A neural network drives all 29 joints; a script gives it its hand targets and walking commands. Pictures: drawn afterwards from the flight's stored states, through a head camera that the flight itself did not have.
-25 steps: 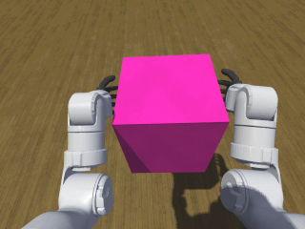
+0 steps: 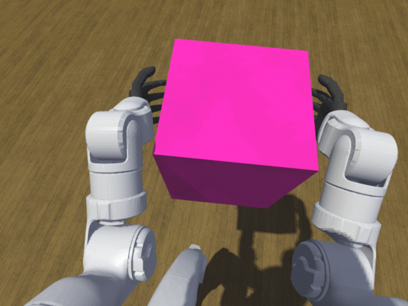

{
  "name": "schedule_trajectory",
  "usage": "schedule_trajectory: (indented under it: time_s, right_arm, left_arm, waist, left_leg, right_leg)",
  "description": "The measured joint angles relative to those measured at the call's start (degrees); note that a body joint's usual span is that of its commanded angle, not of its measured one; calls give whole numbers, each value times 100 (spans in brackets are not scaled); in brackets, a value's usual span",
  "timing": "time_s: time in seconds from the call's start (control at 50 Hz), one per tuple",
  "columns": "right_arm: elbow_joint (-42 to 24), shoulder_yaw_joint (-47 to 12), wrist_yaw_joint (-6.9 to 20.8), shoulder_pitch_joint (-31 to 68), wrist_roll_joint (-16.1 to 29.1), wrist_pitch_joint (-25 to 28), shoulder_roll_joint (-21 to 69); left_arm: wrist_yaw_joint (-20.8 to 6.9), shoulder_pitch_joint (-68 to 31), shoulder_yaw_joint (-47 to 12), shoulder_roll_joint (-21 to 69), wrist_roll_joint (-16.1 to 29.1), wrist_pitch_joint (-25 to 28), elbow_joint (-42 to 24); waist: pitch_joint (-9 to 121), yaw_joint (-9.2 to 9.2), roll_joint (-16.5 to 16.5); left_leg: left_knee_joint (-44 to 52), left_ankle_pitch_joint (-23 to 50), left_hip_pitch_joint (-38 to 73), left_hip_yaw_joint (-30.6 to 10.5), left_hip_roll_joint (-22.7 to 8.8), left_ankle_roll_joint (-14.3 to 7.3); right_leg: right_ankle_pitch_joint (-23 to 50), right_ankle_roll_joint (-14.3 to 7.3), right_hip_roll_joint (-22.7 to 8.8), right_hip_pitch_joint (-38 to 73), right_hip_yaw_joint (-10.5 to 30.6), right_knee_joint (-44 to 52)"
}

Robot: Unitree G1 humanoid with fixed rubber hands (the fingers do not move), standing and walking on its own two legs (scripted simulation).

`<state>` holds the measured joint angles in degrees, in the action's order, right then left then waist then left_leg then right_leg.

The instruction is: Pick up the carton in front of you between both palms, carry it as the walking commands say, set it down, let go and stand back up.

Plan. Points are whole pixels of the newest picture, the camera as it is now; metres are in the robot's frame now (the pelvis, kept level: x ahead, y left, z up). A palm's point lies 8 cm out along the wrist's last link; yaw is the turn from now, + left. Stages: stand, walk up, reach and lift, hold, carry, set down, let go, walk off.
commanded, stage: carry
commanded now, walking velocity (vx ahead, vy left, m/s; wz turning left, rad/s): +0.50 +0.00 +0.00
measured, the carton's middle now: (228, 137) +0.39 +0.08 +0.07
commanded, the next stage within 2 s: none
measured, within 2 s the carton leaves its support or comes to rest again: neither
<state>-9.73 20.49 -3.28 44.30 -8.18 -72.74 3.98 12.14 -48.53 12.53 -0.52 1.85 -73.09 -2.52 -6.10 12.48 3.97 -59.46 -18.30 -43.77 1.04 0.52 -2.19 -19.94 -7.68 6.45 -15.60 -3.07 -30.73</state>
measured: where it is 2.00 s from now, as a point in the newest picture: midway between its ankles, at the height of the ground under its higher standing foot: (262, 96)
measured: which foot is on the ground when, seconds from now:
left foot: up 0.00-0.08, down 0.10-0.58, up 0.60-0.96, down 0.98-1.00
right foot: down 0.00-0.12, up 0.14-0.54, down 0.56-1.00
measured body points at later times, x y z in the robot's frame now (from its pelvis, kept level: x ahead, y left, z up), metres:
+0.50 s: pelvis +0.41 +0.02 +0.01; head +0.42 +0.04 +0.46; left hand +0.78 +0.14 +0.12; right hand +0.75 -0.17 +0.14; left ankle +0.25 +0.11 -0.73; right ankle +0.56 -0.10 -0.70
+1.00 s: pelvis +0.79 +0.01 -0.01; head +0.74 +0.02 +0.44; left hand +1.06 +0.15 +0.07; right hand +1.04 -0.15 +0.08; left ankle +0.91 +0.10 -0.73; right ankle +0.60 -0.08 -0.72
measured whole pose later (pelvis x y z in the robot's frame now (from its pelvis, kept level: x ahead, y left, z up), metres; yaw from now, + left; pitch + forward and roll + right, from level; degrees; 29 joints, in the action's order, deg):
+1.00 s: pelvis +0.79 +0.01 -0.01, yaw -4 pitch +2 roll +1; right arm -17.8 4.8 -3.4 5.5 -7.0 -67.3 7.3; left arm 4.8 -5.8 4.4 7.2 -6.9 -68.6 -17.8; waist 9.0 0.1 2.2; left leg -29.5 -4.1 -26.6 12.1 -2.2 -3.1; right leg -29.6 1.3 -4.5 1.9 -9.4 -28.2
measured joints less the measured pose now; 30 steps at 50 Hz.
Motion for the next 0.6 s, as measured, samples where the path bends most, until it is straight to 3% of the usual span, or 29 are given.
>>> schedule_trajectory:
  time_s: [0.04,0.1,0.16,0.2,0.26,0.32,0.4,0.52,0.56,0.6]
  right_arm:
    - [266,-26,-17,180,-121,-23,-53]
    - [838,-137,-92,453,-188,-138,-146]
    - [1404,-355,-245,736,-105,-280,-291]
    - [1614,-443,-341,741,100,-467,-414]
    - [1736,-445,-462,681,402,-706,-537]
    - [1861,-384,-500,650,510,-708,-537]
    - [1926,-251,-450,394,414,-496,-351]
    - [1199,-340,-212,-811,68,-57,172]
    - [676,-414,-153,-1430,-8,51,364]
    - [259,-508,-14,-1945,37,191,431]
  left_arm:
    - [52,-271,65,-62,30,-6,372]
    - [-101,-544,166,-239,-36,-68,994]
    - [-359,-783,210,-465,-161,-144,1550]
    - [-438,-777,249,-426,-294,-293,1717]
    - [-453,-679,343,-224,-564,-576,1658]
    - [-463,-531,546,1,-827,-701,1465]
    - [-492,-94,676,281,-1086,-648,1147]
    - [-522,1363,410,693,-1164,-297,127]
    - [-523,1916,247,844,-1141,-152,-272]
    - [-537,2440,122,1040,-1126,136,-570]
  waist:
    - [311,-56,-102]
    - [808,-345,-326]
    - [1097,-851,-338]
    - [1172,-1189,-439]
    - [1170,-1583,-552]
    - [1108,-1814,-571]
    - [1049,-1846,-499]
    - [1010,-1475,-391]
    - [969,-1384,-305]
    - [844,-1160,-514]
  left_leg:
    - [1644,1066,305,190,63,-30]
    - [3353,2349,1279,558,66,-163]
    - [3133,1143,1727,715,187,-364]
    - [3145,961,1984,719,186,-368]
    - [3523,762,2520,707,128,-376]
    - [3956,615,3065,723,48,-325]
    - [4478,381,3816,719,-59,-197]
    - [4583,-352,4849,741,-209,86]
    - [3607,-765,4807,788,-271,190]
    - [1640,-734,4084,531,-447,232]
  right_leg:
    - [-104,97,-89,462,180,250]
    - [-359,324,-183,908,181,-240]
    - [-759,633,-307,174,345,-2622]
    - [-628,695,-351,-512,359,-3707]
    - [-163,753,-584,-1315,213,-3578]
    - [218,822,-798,-1888,66,-2752]
    - [962,817,-889,-2184,-166,-1291]
    - [2203,631,-670,-1632,-752,552]
    - [2286,519,-618,-1015,-937,1044]
    - [1639,200,-505,-972,-1031,590]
